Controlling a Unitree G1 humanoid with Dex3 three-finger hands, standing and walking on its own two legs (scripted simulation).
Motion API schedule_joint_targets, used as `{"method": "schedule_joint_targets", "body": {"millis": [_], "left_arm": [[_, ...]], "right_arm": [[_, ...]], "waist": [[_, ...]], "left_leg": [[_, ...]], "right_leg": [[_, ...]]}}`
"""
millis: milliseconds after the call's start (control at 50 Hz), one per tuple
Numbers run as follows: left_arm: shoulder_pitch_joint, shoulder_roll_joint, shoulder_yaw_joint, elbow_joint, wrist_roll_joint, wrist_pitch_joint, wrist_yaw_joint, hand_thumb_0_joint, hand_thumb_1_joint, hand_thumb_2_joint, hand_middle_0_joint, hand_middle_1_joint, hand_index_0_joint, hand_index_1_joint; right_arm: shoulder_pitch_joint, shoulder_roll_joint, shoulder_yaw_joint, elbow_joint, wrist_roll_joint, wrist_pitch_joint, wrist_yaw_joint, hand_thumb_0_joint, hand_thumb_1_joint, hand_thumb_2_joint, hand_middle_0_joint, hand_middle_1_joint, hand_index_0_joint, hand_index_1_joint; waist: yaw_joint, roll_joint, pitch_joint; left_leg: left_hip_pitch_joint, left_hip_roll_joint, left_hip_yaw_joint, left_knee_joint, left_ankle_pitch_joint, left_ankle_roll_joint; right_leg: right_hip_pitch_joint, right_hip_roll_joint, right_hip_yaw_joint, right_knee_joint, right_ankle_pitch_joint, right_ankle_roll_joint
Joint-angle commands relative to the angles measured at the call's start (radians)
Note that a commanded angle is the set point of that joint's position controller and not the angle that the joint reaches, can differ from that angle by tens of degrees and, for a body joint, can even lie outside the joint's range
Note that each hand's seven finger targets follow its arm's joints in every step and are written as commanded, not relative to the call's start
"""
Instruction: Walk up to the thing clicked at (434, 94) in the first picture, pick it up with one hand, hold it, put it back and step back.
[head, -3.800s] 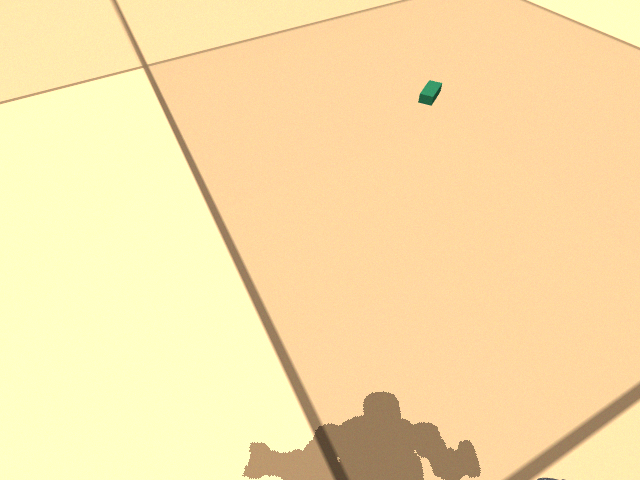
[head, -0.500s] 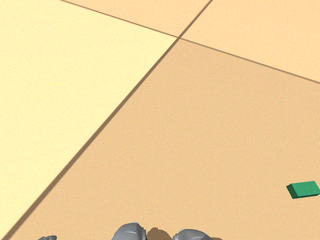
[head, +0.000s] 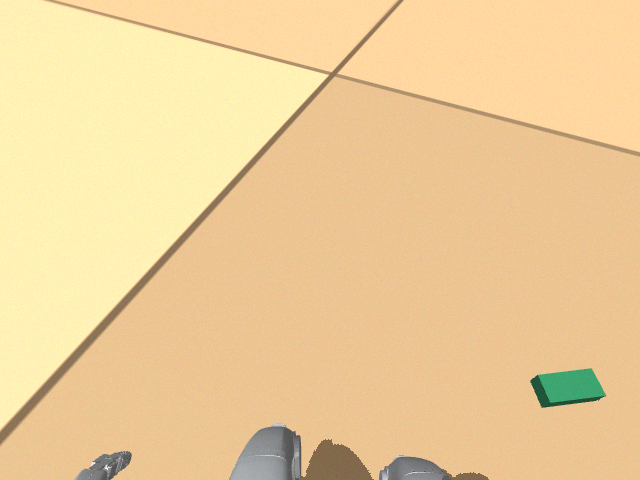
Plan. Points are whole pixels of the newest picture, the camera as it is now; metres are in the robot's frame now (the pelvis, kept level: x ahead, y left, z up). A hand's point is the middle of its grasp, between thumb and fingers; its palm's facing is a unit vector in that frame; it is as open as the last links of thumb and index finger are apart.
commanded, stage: walk up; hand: left
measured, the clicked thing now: (566, 387) +0.43 -0.68 -0.72
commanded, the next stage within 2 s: none
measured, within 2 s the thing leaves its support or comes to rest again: neither
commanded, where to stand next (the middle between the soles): +0.08 -0.93 m, yaw +8 degrees
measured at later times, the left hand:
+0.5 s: hand (306, 463) +0.15 +0.06 -0.16, palm faces -0.09 -0.92 -0.39, open 7.4 cm
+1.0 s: hand (454, 471) +0.14 -0.15 -0.16, palm faces -0.07 -0.93 -0.37, open 7.4 cm
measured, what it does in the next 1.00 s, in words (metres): steps to the right: left foot, then right foot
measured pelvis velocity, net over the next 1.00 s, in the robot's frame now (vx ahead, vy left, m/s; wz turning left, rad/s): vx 0.02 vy -0.45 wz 0.02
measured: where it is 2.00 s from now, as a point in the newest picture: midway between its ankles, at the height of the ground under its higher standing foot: outside the picture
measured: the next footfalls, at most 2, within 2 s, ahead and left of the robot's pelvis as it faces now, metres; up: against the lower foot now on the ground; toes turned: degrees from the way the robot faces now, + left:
left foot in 0.12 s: +0.11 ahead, +0.03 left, +0.00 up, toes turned +6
right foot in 0.46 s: +0.11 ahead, -0.42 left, +0.00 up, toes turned +0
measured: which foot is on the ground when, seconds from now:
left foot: up 0.00-0.10, down 0.12-0.46, up 0.48-0.68, down 0.70-1.00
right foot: down 0.00-0.12, up 0.14-0.44, down 0.46-0.70, up 0.72-1.00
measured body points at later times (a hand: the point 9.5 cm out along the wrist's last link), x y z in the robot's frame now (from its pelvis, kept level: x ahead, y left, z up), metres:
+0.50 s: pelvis +0.02 -0.24 -0.03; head +0.06 -0.21 +0.42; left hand +0.15 +0.10 -0.13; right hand +0.03 -0.64 -0.08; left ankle +0.07 +0.00 -0.70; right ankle +0.07 -0.42 -0.71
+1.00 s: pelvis +0.02 -0.45 -0.02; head +0.07 -0.41 +0.42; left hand +0.15 -0.10 -0.14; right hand +0.03 -0.83 -0.07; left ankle +0.07 -0.23 -0.71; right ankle +0.07 -0.65 -0.69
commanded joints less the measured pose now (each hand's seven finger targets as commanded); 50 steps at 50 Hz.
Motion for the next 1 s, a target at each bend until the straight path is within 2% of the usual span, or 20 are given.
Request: {"method": "schedule_joint_targets", "body": {"millis": [0, 60, 100, 120, 200, 340, 420, 440, 460, 480, 520, 620, 640, 660, 680, 700, 740, 780, 920, 980], "left_arm": [[-0.068, 0.257, 0.062, -0.114, 0.004, -0.031, 0.024, 0.000, 0.900, 0.900, -0.200, -0.300, -0.200, -0.300], [-0.126, 0.194, 0.025, -0.165, -0.008, -0.014, 0.016, 0.000, 0.900, 0.900, -0.200, -0.300, -0.200, -0.300], [-0.037, 0.165, 0.019, -0.177, -0.007, -0.002, 0.019, 0.000, 0.900, 0.900, -0.200, -0.300, -0.200, -0.300], [-0.018, 0.259, 0.047, -0.163, 0.004, 0.008, 0.028, 0.000, 0.900, 0.900, -0.200, -0.300, -0.200, -0.300], [-0.021, 0.288, 0.073, -0.130, -0.002, 0.007, 0.011, 0.000, 0.900, 0.900, -0.200, -0.300, -0.200, -0.300], [-0.089, 0.253, 0.073, -0.158, -0.004, 0.011, -0.023, 0.000, 0.900, 0.900, -0.200, -0.300, -0.200, -0.300], [0.160, 0.260, 0.104, -0.062, 0.005, 0.003, -0.009, 0.000, 0.900, 0.900, -0.200, -0.300, -0.200, -0.300], [0.241, 0.314, 0.119, -0.049, 0.023, -0.004, 0.001, 0.000, 0.900, 0.900, -0.200, -0.300, -0.200, -0.300], [0.112, 0.423, 0.125, -0.107, 0.018, -0.018, 0.014, 0.000, 0.900, 0.900, -0.200, -0.300, -0.200, -0.300], [-0.027, 0.450, 0.120, -0.141, 0.000, -0.024, 0.023, 0.000, 0.900, 0.900, -0.200, -0.300, -0.200, -0.300], [-0.058, 0.357, 0.096, -0.117, -0.004, -0.019, 0.034, 0.000, 0.900, 0.900, -0.200, -0.300, -0.200, -0.300], [-0.181, 0.270, 0.047, -0.152, 0.012, 0.001, 0.024, 0.000, 0.900, 0.900, -0.200, -0.300, -0.200, -0.300], [-0.152, 0.217, 0.025, -0.157, 0.008, 0.006, 0.027, 0.000, 0.900, 0.900, -0.200, -0.300, -0.200, -0.300], [-0.126, 0.159, 0.008, -0.173, -0.004, 0.002, 0.027, 0.000, 0.900, 0.900, -0.200, -0.300, -0.200, -0.300], [-0.075, 0.186, 0.016, -0.163, 0.002, 0.009, 0.036, 0.000, 0.900, 0.900, -0.200, -0.300, -0.200, -0.300], [-0.068, 0.267, 0.038, -0.155, 0.010, 0.014, 0.043, 0.000, 0.900, 0.900, -0.200, -0.300, -0.200, -0.300], [-0.110, 0.286, 0.058, -0.155, 0.008, 0.012, 0.040, 0.000, 0.900, 0.900, -0.200, -0.300, -0.200, -0.300], [-0.083, 0.278, 0.073, -0.140, -0.007, 0.007, 0.024, 0.000, 0.900, 0.900, -0.200, -0.300, -0.200, -0.300], [-0.102, 0.257, 0.081, -0.158, -0.006, 0.012, -0.009, 0.000, 0.900, 0.900, -0.200, -0.300, -0.200, -0.300], [0.066, 0.247, 0.098, -0.082, 0.000, 0.005, 0.001, 0.000, 0.900, 0.900, -0.200, -0.300, -0.200, -0.300]], "right_arm": [[0.184, -0.179, -0.050, -0.025, 0.006, -0.032, -0.007, 0.000, -0.900, -0.900, 0.200, 0.300, 0.200, 0.300], [0.345, -0.198, -0.072, -0.013, -0.011, -0.045, -0.025, 0.000, -0.900, -0.900, 0.200, 0.300, 0.200, 0.300], [0.276, -0.345, -0.114, -0.112, -0.047, -0.045, -0.048, 0.000, -0.900, -0.900, 0.200, 0.300, 0.200, 0.300], [0.238, -0.369, -0.118, -0.126, -0.008, -0.042, -0.051, 0.000, -0.900, -0.900, 0.200, 0.300, 0.200, 0.300], [0.148, -0.275, -0.095, -0.147, -0.010, -0.037, -0.035, 0.000, -0.900, -0.900, 0.200, 0.300, 0.200, 0.300], [0.153, -0.355, -0.125, -0.155, -0.046, -0.036, -0.017, 0.000, -0.900, -0.900, 0.200, 0.300, 0.200, 0.300], [0.047, -0.289, -0.093, -0.148, -0.048, -0.010, -0.015, 0.000, -0.900, -0.900, 0.200, 0.300, 0.200, 0.300], [0.045, -0.202, -0.062, -0.153, -0.042, 0.002, -0.017, 0.000, -0.900, -0.900, 0.200, 0.300, 0.200, 0.300], [0.017, -0.165, -0.056, -0.183, -0.021, 0.007, -0.027, 0.000, -0.900, -0.900, 0.200, 0.300, 0.200, 0.300], [-0.014, -0.213, -0.073, -0.166, -0.019, 0.004, -0.042, 0.000, -0.900, -0.900, 0.200, 0.300, 0.200, 0.300], [0.074, -0.230, -0.069, -0.072, 0.002, -0.004, -0.028, 0.000, -0.900, -0.900, 0.200, 0.300, 0.200, 0.300], [0.341, -0.186, -0.077, 0.010, 0.009, -0.025, -0.015, 0.000, -0.900, -0.900, 0.200, 0.300, 0.200, 0.300], [0.388, -0.205, -0.085, 0.006, -0.005, -0.036, -0.022, 0.000, -0.900, -0.900, 0.200, 0.300, 0.200, 0.300], [0.372, -0.297, -0.108, -0.033, -0.038, -0.045, -0.033, 0.000, -0.900, -0.900, 0.200, 0.300, 0.200, 0.300], [0.288, -0.366, -0.125, -0.091, -0.041, -0.047, -0.048, 0.000, -0.900, -0.900, 0.200, 0.300, 0.200, 0.300], [0.262, -0.397, -0.130, -0.097, -0.010, -0.046, -0.050, 0.000, -0.900, -0.900, 0.200, 0.300, 0.200, 0.300], [0.206, -0.333, -0.118, -0.110, -0.007, -0.043, -0.057, 0.000, -0.900, -0.900, 0.200, 0.300, 0.200, 0.300], [0.179, -0.299, -0.104, -0.129, -0.018, -0.040, -0.044, 0.000, -0.900, -0.900, 0.200, 0.300, 0.200, 0.300], [0.130, -0.356, -0.127, -0.163, -0.052, -0.031, -0.029, 0.000, -0.900, -0.900, 0.200, 0.300, 0.200, 0.300], [0.066, -0.309, -0.102, -0.151, -0.050, -0.011, -0.022, 0.000, -0.900, -0.900, 0.200, 0.300, 0.200, 0.300]], "waist": [[-0.031, -0.234, -0.036], [-0.116, -0.093, -0.089], [-0.077, 0.100, -0.068], [-0.075, 0.010, -0.074], [-0.035, 0.042, -0.031], [-0.074, 0.189, -0.046], [0.085, 0.052, -0.138], [0.153, -0.191, -0.108], [0.099, -0.338, -0.058], [0.038, -0.276, -0.026], [0.000, -0.183, -0.026], [-0.105, -0.232, -0.047], [-0.120, -0.130, -0.070], [-0.121, 0.075, -0.044], [-0.072, 0.045, -0.025], [-0.076, -0.020, -0.051], [-0.050, -0.009, -0.025], [-0.031, 0.088, -0.028], [-0.044, 0.209, -0.053], [0.057, 0.115, -0.114]], "left_leg": [[0.108, -0.020, 0.012, -0.215, 0.074, 0.022], [0.459, 0.003, -0.079, -0.555, 0.325, -0.002], [0.532, 0.406, -0.719, -0.749, 0.193, 0.120], [0.485, 0.499, -0.762, -0.728, 0.207, 0.205], [0.255, 0.302, -0.372, -0.660, 0.110, 0.179], [0.153, 0.259, -0.240, -0.560, 0.061, 0.186], [-0.091, 0.113, -0.017, -0.255, 0.075, 0.061], [-0.255, 0.042, 0.067, 0.031, -0.015, 0.020], [-0.327, -0.060, 0.029, 0.148, -0.171, -0.011], [-0.235, 0.007, -0.063, 0.194, -0.121, -0.006], [-0.171, 0.042, -0.039, 0.114, -0.034, -0.009], [0.327, -0.019, -0.004, -0.341, 0.172, 0.018], [0.434, 0.019, -0.120, -0.503, 0.206, -0.001], [0.486, 0.234, -0.488, -0.661, 0.185, 0.018], [0.491, 0.422, -0.731, -0.675, 0.321, 0.085], [0.473, 0.489, -0.757, -0.651, 0.377, 0.165], [0.362, 0.396, -0.558, -0.593, 0.373, 0.222], [0.264, 0.287, -0.372, -0.566, 0.325, 0.181], [0.121, 0.252, -0.278, -0.518, 0.102, 0.172], [-0.044, 0.138, -0.103, -0.305, 0.134, 0.078]], "right_leg": [[0.087, -0.196, 0.265, -0.304, 0.302, -0.262], [-0.085, -0.107, 0.125, -0.072, 0.276, -0.166], [-0.364, 0.032, 0.168, 0.308, -0.116, -0.001], [-0.378, 0.006, 0.242, 0.431, -0.186, 0.025], [-0.265, -0.022, 0.259, 0.471, -0.028, 0.029], [-0.194, -0.056, 0.111, 0.230, -0.143, 0.053], [0.226, 0.042, -0.004, -0.070, -0.011, 0.021], [0.255, -0.043, 0.158, -0.235, -0.132, -0.022], [0.113, -0.266, 0.634, -0.464, -0.165, -0.137], [0.022, -0.317, 0.760, -0.537, -0.239, -0.230], [0.054, -0.210, 0.480, -0.369, -0.120, -0.226], [-0.137, -0.126, 0.238, -0.180, 0.099, -0.212], [-0.181, -0.093, 0.191, -0.003, 0.134, -0.164], [-0.326, -0.002, 0.135, 0.203, 0.064, -0.064], [-0.423, 0.031, 0.202, 0.328, -0.145, -0.010], [-0.438, -0.002, 0.263, 0.398, -0.198, 0.003], [-0.380, -0.033, 0.285, 0.509, -0.126, 0.003], [-0.305, -0.030, 0.246, 0.493, -0.054, 0.012], [-0.164, -0.054, 0.096, 0.260, -0.155, 0.048], [0.151, 0.027, 0.005, -0.029, -0.043, 0.022]]}}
